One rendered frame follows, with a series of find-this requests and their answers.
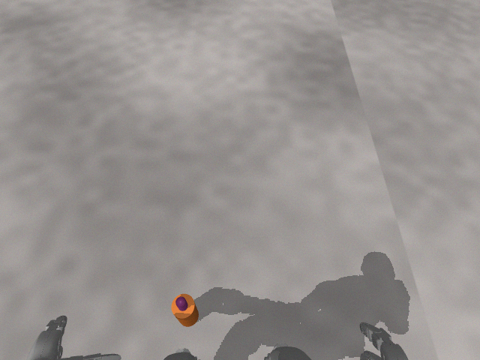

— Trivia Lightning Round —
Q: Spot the right robot hand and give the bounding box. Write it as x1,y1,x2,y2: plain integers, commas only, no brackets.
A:
360,322,409,360

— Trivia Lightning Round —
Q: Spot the left robot hand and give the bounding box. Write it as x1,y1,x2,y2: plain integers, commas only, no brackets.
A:
26,316,121,360

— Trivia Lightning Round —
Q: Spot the bottle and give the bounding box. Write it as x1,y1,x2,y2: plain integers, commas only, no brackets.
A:
171,294,199,327

